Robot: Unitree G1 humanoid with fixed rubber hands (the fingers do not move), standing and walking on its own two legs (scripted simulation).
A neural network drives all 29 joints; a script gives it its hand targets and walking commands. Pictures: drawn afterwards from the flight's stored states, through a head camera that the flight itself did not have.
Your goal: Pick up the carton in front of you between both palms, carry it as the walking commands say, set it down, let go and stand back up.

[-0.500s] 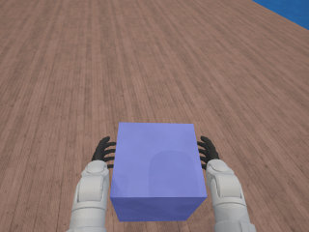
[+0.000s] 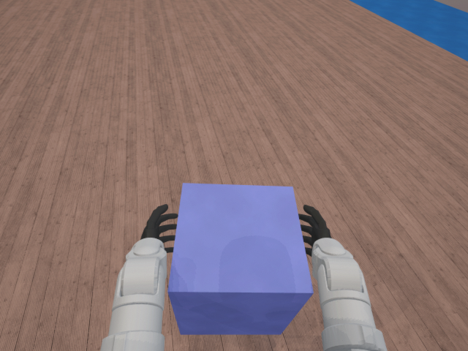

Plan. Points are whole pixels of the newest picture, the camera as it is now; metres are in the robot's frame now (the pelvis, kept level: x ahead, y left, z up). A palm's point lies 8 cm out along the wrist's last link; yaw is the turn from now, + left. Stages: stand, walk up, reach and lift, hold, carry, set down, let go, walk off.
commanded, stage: set down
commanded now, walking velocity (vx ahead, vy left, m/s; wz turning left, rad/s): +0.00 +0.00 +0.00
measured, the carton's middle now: (234, 263) +0.30 +0.00 -0.04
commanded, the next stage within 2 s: none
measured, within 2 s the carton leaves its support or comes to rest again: neither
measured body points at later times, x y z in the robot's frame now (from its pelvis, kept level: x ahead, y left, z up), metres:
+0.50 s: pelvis -0.03 -0.02 -0.06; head +0.16 +0.02 +0.34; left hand +0.35 +0.15 -0.15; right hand +0.36 -0.15 -0.14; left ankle +0.08 +0.09 -0.74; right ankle -0.02 -0.14 -0.74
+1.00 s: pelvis -0.05 -0.03 -0.19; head +0.20 +0.02 +0.18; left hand +0.40 +0.17 -0.30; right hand +0.41 -0.13 -0.28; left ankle +0.08 +0.09 -0.74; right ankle -0.02 -0.14 -0.74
